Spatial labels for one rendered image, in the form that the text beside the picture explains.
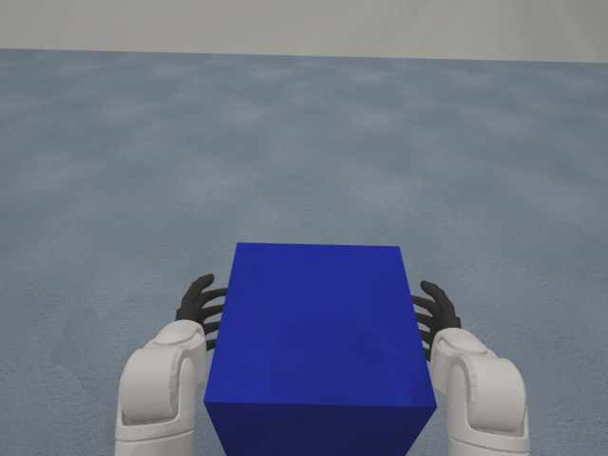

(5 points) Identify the right robot forearm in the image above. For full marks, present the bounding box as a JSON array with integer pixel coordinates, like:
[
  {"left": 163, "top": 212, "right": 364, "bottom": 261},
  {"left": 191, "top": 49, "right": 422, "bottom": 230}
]
[{"left": 430, "top": 328, "right": 530, "bottom": 456}]

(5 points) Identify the carton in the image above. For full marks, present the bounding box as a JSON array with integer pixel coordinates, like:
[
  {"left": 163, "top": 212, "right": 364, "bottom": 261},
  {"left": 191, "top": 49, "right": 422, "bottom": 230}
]
[{"left": 203, "top": 242, "right": 437, "bottom": 456}]

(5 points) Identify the robot right hand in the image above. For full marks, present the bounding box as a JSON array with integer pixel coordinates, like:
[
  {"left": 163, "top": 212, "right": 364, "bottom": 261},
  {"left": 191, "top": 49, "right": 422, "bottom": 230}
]
[{"left": 411, "top": 280, "right": 461, "bottom": 362}]

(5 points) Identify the robot left hand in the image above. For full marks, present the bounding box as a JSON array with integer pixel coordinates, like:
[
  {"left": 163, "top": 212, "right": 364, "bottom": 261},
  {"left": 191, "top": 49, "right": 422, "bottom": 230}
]
[{"left": 175, "top": 274, "right": 227, "bottom": 351}]

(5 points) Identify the left robot forearm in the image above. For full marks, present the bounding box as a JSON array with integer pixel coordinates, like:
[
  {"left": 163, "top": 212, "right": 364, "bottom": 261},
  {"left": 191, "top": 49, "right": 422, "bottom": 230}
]
[{"left": 115, "top": 320, "right": 208, "bottom": 456}]

